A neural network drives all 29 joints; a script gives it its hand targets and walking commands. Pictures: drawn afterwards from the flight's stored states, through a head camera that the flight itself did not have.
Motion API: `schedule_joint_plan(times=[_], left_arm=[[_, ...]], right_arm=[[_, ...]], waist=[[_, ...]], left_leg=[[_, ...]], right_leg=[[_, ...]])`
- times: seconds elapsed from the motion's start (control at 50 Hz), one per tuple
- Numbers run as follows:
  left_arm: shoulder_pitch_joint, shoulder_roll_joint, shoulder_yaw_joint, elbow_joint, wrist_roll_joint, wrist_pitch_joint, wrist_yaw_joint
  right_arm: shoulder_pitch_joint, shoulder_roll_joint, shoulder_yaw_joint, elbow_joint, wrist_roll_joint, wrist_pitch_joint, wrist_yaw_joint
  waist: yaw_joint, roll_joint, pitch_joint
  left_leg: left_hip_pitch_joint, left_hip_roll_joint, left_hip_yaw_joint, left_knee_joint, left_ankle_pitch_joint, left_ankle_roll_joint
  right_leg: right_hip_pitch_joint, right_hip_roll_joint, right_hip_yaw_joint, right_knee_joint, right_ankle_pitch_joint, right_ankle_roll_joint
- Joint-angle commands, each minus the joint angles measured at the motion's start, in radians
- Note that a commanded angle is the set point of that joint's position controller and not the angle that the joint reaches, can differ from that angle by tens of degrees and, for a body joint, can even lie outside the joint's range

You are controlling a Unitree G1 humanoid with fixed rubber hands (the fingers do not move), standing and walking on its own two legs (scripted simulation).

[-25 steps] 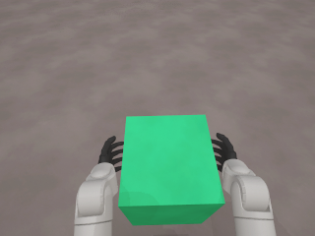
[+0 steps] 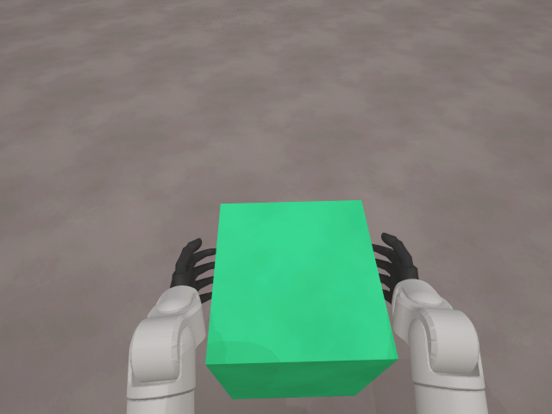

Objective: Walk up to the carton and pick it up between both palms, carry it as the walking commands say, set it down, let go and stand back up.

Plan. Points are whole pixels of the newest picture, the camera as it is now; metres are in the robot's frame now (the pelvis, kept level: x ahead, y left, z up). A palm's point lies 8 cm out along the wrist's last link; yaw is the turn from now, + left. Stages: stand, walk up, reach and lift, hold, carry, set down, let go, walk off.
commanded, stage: carry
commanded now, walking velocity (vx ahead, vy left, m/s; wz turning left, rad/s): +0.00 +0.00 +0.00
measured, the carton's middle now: (292, 306) +0.27 +0.00 +0.01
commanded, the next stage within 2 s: hold in 0.38 s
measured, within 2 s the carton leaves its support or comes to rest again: neither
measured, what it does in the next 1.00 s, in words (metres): shifts its weight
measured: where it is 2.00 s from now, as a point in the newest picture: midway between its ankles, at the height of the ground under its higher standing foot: outside the picture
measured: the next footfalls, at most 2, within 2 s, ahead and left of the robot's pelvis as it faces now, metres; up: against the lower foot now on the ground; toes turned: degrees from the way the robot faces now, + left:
none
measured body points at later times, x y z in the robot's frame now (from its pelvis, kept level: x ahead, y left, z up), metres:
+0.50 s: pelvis -0.01 -0.01 +0.01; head +0.01 +0.00 +0.46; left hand +0.27 +0.13 +0.01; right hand +0.27 -0.16 +0.02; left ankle -0.01 +0.09 -0.73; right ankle +0.02 -0.14 -0.73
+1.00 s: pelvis -0.04 -0.04 +0.00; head -0.08 -0.04 +0.45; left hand +0.27 +0.12 +0.03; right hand +0.28 -0.17 +0.04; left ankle -0.01 +0.09 -0.73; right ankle +0.02 -0.16 -0.73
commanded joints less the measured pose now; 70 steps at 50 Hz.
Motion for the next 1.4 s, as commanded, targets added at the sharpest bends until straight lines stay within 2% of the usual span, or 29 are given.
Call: schedule_joint_plan(times=[0.0, 0.36, 0.38, 0.4, 0.42, 0.44, 0.46, 0.48, 0.5, 0.52, 0.54, 0.56, 0.6, 0.64, 0.66, 0.72, 0.74, 0.78, 0.82, 0.92, 1.0, 1.06, 1.16, 1.26, 1.38], left_arm=[[-0.406, -0.78, -0.534, -0.144, -0.235, -0.027, -0.115], [-0.412, -0.785, -0.528, -0.152, -0.24, -0.006, -0.112], [-0.148, -0.434, -0.177, 0.199, 0.068, -0.091, -0.131], [-0.235, -0.259, -0.124, 0.55, 0.024, -0.181, -0.129], [-0.301, -0.294, -0.203, 0.404, -0.011, -0.295, -0.131], [-0.3, -0.413, -0.315, 0.259, -0.056, -0.35, -0.137], [-0.273, -0.533, -0.435, 0.12, -0.112, -0.376, -0.15], [-0.278, -0.621, -0.491, 0.023, -0.134, -0.395, -0.151], [-0.301, -0.664, -0.549, -0.024, -0.161, -0.415, -0.164], [-0.33, -0.68, -0.585, -0.048, -0.174, -0.428, -0.171], [-0.339, -0.684, -0.596, -0.053, -0.175, -0.437, -0.176], [-0.331, -0.673, -0.581, -0.032, -0.163, -0.441, -0.18], [-0.334, -0.656, -0.554, 0.069, -0.141, -0.427, -0.196], [-0.379, -0.669, -0.519, 0.197, -0.127, -0.412, -0.216], [-0.417, -0.688, -0.505, 0.249, -0.124, -0.412, -0.227], [-0.58, -0.792, -0.473, 0.353, -0.116, -0.417, -0.265], [-0.557, -0.826, -0.485, 0.316, -0.086, -0.413, -0.283], [-0.637, -0.858, -0.391, 0.495, -0.039, -0.405, -0.319], [-0.738, -0.898, -0.342, 0.584, -0.02, -0.416, -0.359], [-0.909, -0.959, -0.206, 0.767, 0.037, -0.461, -0.424], [-0.952, -0.951, -0.112, 0.87, 0.089, -0.499, -0.443], [-0.973, -0.944, -0.076, 0.901, 0.112, -0.534, -0.447], [-0.972, -0.939, -0.073, 0.899, 0.127, -0.594, -0.435], [-0.93, -0.953, -0.109, 0.881, 0.131, -0.66, -0.41], [-0.881, -0.962, -0.155, 0.866, 0.136, -0.752, -0.369]], right_arm=[[-0.397, 0.738, 0.51, -0.127, 0.22, -0.014, 0.104], [-0.408, 0.747, 0.513, -0.14, 0.23, 0.007, 0.099], [-0.144, 0.397, 0.162, 0.21, -0.074, -0.092, 0.108], [-0.219, 0.196, 0.134, 0.525, -0.041, -0.185, 0.111], [-0.266, 0.263, 0.207, 0.409, -0.001, -0.285, 0.123], [-0.271, 0.367, 0.303, 0.273, 0.045, -0.342, 0.142], [-0.257, 0.481, 0.406, 0.13, 0.097, -0.369, 0.156], [-0.325, 0.531, 0.511, 0.001, 0.162, -0.392, 0.177], [-0.349, 0.545, 0.553, -0.063, 0.177, -0.414, 0.188], [-0.35, 0.517, 0.539, -0.059, 0.157, -0.428, 0.193], [-0.343, 0.484, 0.517, -0.036, 0.132, -0.434, 0.198], [-0.338, 0.462, 0.501, -0.004, 0.114, -0.435, 0.202], [-0.328, 0.45, 0.452, 0.092, 0.082, -0.422, 0.209], [-0.372, 0.484, 0.42, 0.154, 0.075, -0.404, 0.22], [-0.419, 0.519, 0.418, 0.18, 0.08, -0.395, 0.226], [-0.587, 0.699, 0.439, 0.298, 0.097, -0.371, 0.256], [-0.524, 0.806, 0.486, 0.314, 0.09, -0.357, 0.266], [-0.616, 0.871, 0.415, 0.447, 0.053, -0.343, 0.292], [-0.683, 0.963, 0.369, 0.544, 0.038, -0.345, 0.316], [-0.839, 1.051, 0.247, 0.717, -0.012, -0.391, 0.348], [-0.895, 1.043, 0.159, 0.806, -0.059, -0.431, 0.347], [-0.924, 1.035, 0.116, 0.837, -0.087, -0.466, 0.342], [-0.911, 1.023, 0.089, 0.86, -0.124, -0.529, 0.334], [-0.859, 1.001, 0.109, 0.852, -0.147, -0.602, 0.331], [-0.824, 0.95, 0.146, 0.835, -0.148, -0.7, 0.343]], waist=[[-0.002, 0.026, -0.214], [-0.003, 0.021, -0.217], [-0.011, 0.03, 0.386], [-0.027, 0.038, 0.336], [-0.015, 0.049, 0.248], [-0.018, 0.059, 0.044], [-0.018, 0.063, -0.209], [0.027, 0.095, -0.398], [0.008, 0.089, -0.469], [-0.027, 0.067, -0.451], [-0.046, 0.042, -0.4], [-0.047, 0.022, -0.34], [-0.077, 0.014, -0.216], [-0.079, 0.017, -0.125], [-0.075, 0.011, -0.098], [-0.048, -0.007, -0.08], [-0.076, 0.028, -0.075], [-0.051, 0.011, 0.015], [-0.047, 0.0, 0.042], [-0.047, -0.019, -0.008], [-0.045, -0.009, -0.026], [-0.043, -0.006, -0.053], [-0.057, 0.003, -0.124], [-0.074, 0.019, -0.22], [-0.072, 0.038, -0.317]], left_leg=[[0.065, 0.125, -0.104, -0.108, 0.24, 0.002], [0.078, 0.121, -0.098, -0.104, 0.242, -0.001], [0.143, -0.072, -0.137, -0.213, 0.065, -0.021], [0.134, -0.064, -0.165, -0.215, 0.069, -0.036], [0.15, -0.054, -0.171, -0.182, 0.151, -0.039], [0.213, -0.049, -0.177, -0.147, 0.352, -0.03], [0.312, -0.047, -0.199, -0.104, 0.643, -0.021], [0.4, -0.042, -0.214, -0.099, 0.846, -0.032], [0.44, -0.038, -0.225, -0.106, 0.922, -0.038], [0.49, -0.041, -0.241, -0.113, 0.934, -0.042], [0.518, -0.044, -0.248, -0.122, 0.908, -0.043], [0.511, -0.05, -0.245, -0.136, 0.835, -0.04], [0.445, -0.068, -0.232, -0.168, 0.572, -0.029], [0.332, -0.081, -0.22, -0.196, 0.318, -0.015], [0.288, -0.085, -0.216, -0.2, 0.231, -0.007], [0.215, -0.087, -0.209, -0.18, 0.085, 0.009], [0.205, -0.096, -0.222, -0.197, 0.069, -0.009], [0.138, -0.1, -0.212, -0.204, -0.032, 0.0], [0.116, -0.099, -0.212, -0.195, -0.08, 0.013], [0.093, -0.113, -0.203, -0.165, -0.091, 0.02], [0.065, -0.119, -0.2, -0.146, -0.079, 0.02], [0.039, -0.117, -0.199, -0.129, -0.06, 0.02], [0.006, -0.12, -0.204, -0.101, 0.005, 0.013], [-0.018, -0.131, -0.215, -0.07, 0.118, -0.001], [-0.05, -0.136, -0.232, -0.006, 0.258, -0.02]], right_leg=[[0.106, -0.071, 0.055, -0.04, 0.184, -0.041], [0.112, -0.074, 0.06, -0.044, 0.211, -0.047], [0.103, 0.116, 0.114, -0.184, 0.024, -0.082], [0.119, 0.113, 0.128, -0.166, 0.045, -0.089], [0.123, 0.117, 0.135, -0.144, 0.104, -0.08], [0.166, 0.121, 0.142, -0.12, 0.259, -0.07], [0.271, 0.12, 0.159, -0.103, 0.47, -0.056], [0.36, 0.125, 0.172, -0.079, 0.6, -0.045], [0.404, 0.125, 0.18, -0.076, 0.682, -0.044], [0.361, 0.125, 0.179, -0.097, 0.643, -0.052], [0.304, 0.129, 0.17, -0.125, 0.553, -0.063], [0.267, 0.128, 0.16, -0.148, 0.466, -0.069], [0.22, 0.122, 0.146, -0.178, 0.299, -0.08], [0.224, 0.118, 0.136, -0.179, 0.165, -0.094], [0.228, 0.116, 0.138, -0.178, 0.114, -0.094], [0.231, 0.111, 0.156, -0.169, 0.006, -0.079], [0.27, 0.127, 0.101, -0.161, 0.064, -0.052], [0.257, 0.12, 0.122, -0.172, -0.052, -0.046], [0.266, 0.116, 0.135, -0.175, -0.118, -0.045], [0.253, 0.107, 0.152, -0.169, -0.164, -0.049], [0.244, 0.108, 0.153, -0.149, -0.15, -0.047], [0.237, 0.111, 0.151, -0.126, -0.113, -0.042], [0.21, 0.114, 0.147, -0.074, 0.003, -0.034], [0.179, 0.124, 0.142, -0.016, 0.141, -0.03], [0.079, 0.144, 0.13, 0.064, 0.247, -0.036]])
